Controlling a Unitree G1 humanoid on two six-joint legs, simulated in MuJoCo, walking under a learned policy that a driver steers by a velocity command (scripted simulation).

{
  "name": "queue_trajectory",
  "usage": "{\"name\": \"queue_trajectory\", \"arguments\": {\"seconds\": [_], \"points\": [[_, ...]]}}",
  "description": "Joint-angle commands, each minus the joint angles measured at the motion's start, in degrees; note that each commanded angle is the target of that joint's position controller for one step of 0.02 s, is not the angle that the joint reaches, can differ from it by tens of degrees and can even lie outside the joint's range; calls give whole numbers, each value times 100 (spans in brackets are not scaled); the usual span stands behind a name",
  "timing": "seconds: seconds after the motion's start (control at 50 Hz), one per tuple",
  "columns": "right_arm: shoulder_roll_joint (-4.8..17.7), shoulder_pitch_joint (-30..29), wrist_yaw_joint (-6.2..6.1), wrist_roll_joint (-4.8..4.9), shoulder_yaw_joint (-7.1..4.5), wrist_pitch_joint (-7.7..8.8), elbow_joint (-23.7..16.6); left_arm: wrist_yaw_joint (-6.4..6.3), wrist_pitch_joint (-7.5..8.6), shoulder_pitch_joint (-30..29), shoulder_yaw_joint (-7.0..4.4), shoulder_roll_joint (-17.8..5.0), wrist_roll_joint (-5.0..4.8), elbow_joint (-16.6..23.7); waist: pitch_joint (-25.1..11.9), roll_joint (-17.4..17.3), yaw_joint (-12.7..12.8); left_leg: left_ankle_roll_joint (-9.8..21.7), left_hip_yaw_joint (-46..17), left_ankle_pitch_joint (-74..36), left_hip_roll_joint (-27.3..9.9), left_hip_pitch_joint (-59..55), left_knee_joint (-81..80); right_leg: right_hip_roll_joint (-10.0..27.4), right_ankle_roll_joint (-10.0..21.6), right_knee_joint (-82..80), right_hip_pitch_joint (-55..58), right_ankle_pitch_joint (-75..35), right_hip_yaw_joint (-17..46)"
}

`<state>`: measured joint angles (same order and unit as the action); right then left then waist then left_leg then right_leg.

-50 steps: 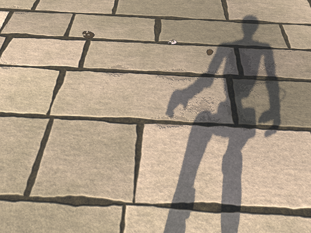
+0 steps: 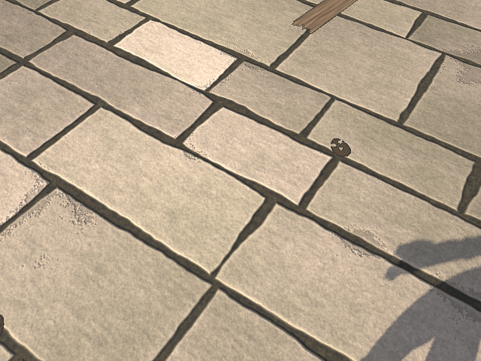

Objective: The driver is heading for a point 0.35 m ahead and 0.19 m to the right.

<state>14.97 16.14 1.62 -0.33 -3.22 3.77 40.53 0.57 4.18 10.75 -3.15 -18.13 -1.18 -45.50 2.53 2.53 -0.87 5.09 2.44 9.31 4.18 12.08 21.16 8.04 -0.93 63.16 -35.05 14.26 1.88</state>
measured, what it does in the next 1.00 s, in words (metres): walks ahead: right foot, then left foot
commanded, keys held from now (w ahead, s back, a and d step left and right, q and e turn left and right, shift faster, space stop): w+e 0.28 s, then no key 0.72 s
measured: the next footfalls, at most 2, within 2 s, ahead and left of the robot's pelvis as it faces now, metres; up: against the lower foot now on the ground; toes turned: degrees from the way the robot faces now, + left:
right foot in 0.34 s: +0.35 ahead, -0.17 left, +0.00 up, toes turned -12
left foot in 0.74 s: +0.48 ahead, +0.05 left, +0.00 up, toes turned -14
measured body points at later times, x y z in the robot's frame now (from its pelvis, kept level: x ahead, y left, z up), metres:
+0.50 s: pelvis +0.27 -0.07 -0.01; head +0.31 -0.09 +0.44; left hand +0.47 +0.15 -0.11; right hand +0.32 -0.37 -0.13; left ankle +0.23 +0.09 -0.65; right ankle +0.31 -0.16 -0.74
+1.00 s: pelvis +0.38 -0.05 -0.01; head +0.40 -0.04 +0.44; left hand +0.53 +0.18 -0.15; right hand +0.46 -0.33 -0.12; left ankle +0.44 +0.06 -0.74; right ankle +0.31 -0.16 -0.74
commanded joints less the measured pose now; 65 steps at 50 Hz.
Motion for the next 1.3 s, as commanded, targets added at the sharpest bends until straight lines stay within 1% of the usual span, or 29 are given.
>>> {"name": "queue_trajectory", "arguments": {"seconds": [0.02, 0.12, 0.22, 0.24, 0.28, 0.3, 0.32, 0.34, 0.36, 0.38, 0.4, 0.42, 0.44, 0.46, 0.48, 0.52, 0.56, 0.6, 0.66, 0.72, 0.74, 0.76, 0.78, 0.8, 0.82, 0.84, 0.88, 1.02, 1.3], "points": [[814, -170, -77, -47, -223, 212, -234, -31, -82, 217, -94, -352, 16, 189, -189, -556, 118, 927, -834, -1574, -1605, -246, -1271, 149, -149, -459, -386, -818, 229], [887, -35, -158, -52, -218, 226, -11, 87, -1, -453, -41, -151, -13, 366, 54, -510, -191, 537, -41, -1239, -1507, -561, -1467, -195, -33, -2111, -319, -2287, 109], [954, 308, -206, 37, -264, 81, 310, 280, 27, -1028, 17, -66, 8, 731, 296, -433, -426, 452, 227, -1932, -1862, -1699, -1112, -351, 241, -2851, -794, -1823, -134], [991, 311, -226, 55, -278, 30, 338, 324, 31, -1066, 14, -76, 14, 808, 274, -470, -399, 411, 266, -2363, -1925, -1897, -924, -411, 318, -2910, -803, -1524, -237], [1153, 168, -295, 71, -320, -65, 309, 374, 10, -854, -51, -213, 20, 897, -14, -681, -178, 265, 430, -4249, -1933, -2089, -255, -712, 526, -2922, -298, -888, -581], [1205, 130, -340, 70, -323, -120, 299, 364, -7, -485, -125, -345, 64, 854, -270, -790, 44, 181, 464, -5377, -1868, -2061, 393, -958, 635, -2907, 271, -611, -737], [1193, 59, -379, 69, -296, -168, 290, 321, 2, 296, -260, -584, 95, 690, -701, -723, 486, 14, 578, -5741, -1671, -1775, 1470, -1207, 784, -3203, 1340, -930, -786], [1116, 68, -407, 49, -236, -129, 224, 226, 1, 1020, -384, -922, 122, 588, -1226, -389, 876, -254, 622, -4467, -1419, -684, 2916, -786, 1055, -3400, 2989, -2292, -81], [373, 639, -303, -76, 19, 43, 9, 112, -12, 1144, -459, -1464, 228, 676, -2164, 1318, 477, -832, 608, 636, -114, 2010, 5816, 1182, 2458, -3330, 5570, -4248, 2943], [854, 874, -169, -9, -37, 219, 287, 103, -32, 1315, -304, -1016, 196, 678, -3418, 545, 699, -775, -960, 2617, -28, 2200, 6530, 1633, 2806, -3678, 6037, -5146, 3869], [1091, 296, -105, 260, -116, 226, 170, 102, -79, 1029, -235, -803, 203, 706, -2786, 261, 753, -692, -1115, 2503, -440, 2409, 6454, 1341, 2434, -3552, 5552, -5234, 2671], [950, -91, -128, 232, -64, 214, 27, 108, -74, 638, -201, -653, 108, 682, -1693, -129, 564, -665, -836, 2248, -723, 2711, 5742, 1006, 2052, -3712, 4540, -4964, 1869], [912, -339, -200, 103, -82, 158, 48, 80, -71, 360, -132, -429, 56, 679, -1208, -370, 425, -667, -700, 2038, -915, 2659, 5151, 754, 1800, -3920, 3774, -4474, 1505], [890, -359, -255, 61, -100, 49, 62, 78, -87, 174, -77, -357, 115, 685, -819, -394, 228, -670, -589, 1809, -956, 2120, 4896, 552, 1717, -4262, 2868, -4463, 1229], [782, -25, -279, 76, -86, -57, 121, 83, -79, 47, -112, -468, 188, 683, -767, -11, 15, -770, -600, 1692, -952, 1652, 4684, 556, 1853, -4401, 2280, -4707, 1056], [607, 322, -330, 44, -43, -150, 256, 89, -32, -213, -133, -482, 198, 645, -781, 163, -171, -928, -493, 1364, -918, 1332, 3845, 312, 1775, -4505, 1922, -4993, 557], [517, 209, -373, 10, -14, -159, 275, 38, -69, -308, -150, -519, 175, 588, -994, 171, -152, -960, -421, 745, -866, 1180, 3066, 177, 1597, -4466, 1990, -4931, 289], [496, -10, -361, 17, -6, -177, 278, -5, -128, -274, -139, -503, 168, 501, -1156, 232, -36, -955, -440, 43, -861, 958, 2501, 147, 1481, -4491, 2082, -4413, 201], [590, -378, -346, 31, -43, -223, 224, -13, -199, -254, -92, -446, 203, 334, -980, 316, 96, -891, -498, -207, -833, 764, 1904, 212, 1402, -4552, 2043, -3033, 378], [593, -386, -314, -34, -87, -196, 247, 0, -235, -379, -14, -314, 135, 208, -749, 331, -51, -674, -412, -512, -695, 233, 821, 142, 1147, -4225, 1920, -1822, 562], [648, -381, -309, -95, -100, -168, 250, 4, -220, -223, 39, -178, 125, 131, -690, 180, -61, -563, -524, -1148, -768, -98, 290, -66, 876, -4045, 1860, -1292, 568], [902, -390, -337, -135, -137, -140, 193, -3, -191, -2, 93, -33, 230, 100, -766, -245, 95, -405, -1065, -2382, -1292, -463, 217, -391, 564, -3687, 1757, -614, 431], [1137, -640, -373, -119, -172, -175, 162, 1, -165, 685, 92, 57, 294, -27, -835, -1098, 611, 51, -1434, -2729, -1731, -700, 419, -822, 331, -3534, 1494, 583, 144], [681, -807, -339, -72, -84, -209, 202, -45, -212, 594, 139, 109, 293, -58, -967, -1259, 529, 208, -1428, -1600, -1669, -280, 328, -773, 183, -3643, 1932, 522, 24], [508, -888, -287, -53, -54, -223, 176, -78, -291, 293, 91, -129, 249, -71, -697, -985, 351, 10, -1210, -807, -1305, 9, 275, -784, 176, -3719, 1982, 335, 28], [526, -872, -261, -65, -56, -222, 217, -114, -370, 113, 64, -195, 210, -73, -581, -869, 264, -156, -1049, -538, -1121, 81, 319, -765, 215, -3724, 1937, 197, 41], [582, -770, -231, -43, -60, -158, 308, -142, -488, 78, 50, -251, 220, -102, -481, -768, 190, -248, -923, -655, -1004, 62, 389, -692, 235, -3783, 1951, -58, 154], [534, -800, -289, 13, -59, -166, 617, -185, -442, 120, 29, -182, 151, -425, -688, -405, 104, -156, -770, -1865, -915, -493, 753, -630, 143, -3757, 2122, -860, 181], [458, -1134, -299, 28, -67, -310, 1302, -288, -461, 302, 27, -161, 157, -1069, -314, -291, 145, -191, -625, -1042, -709, -375, 495, -635, 77, -3962, 2259, -560, 90]]}}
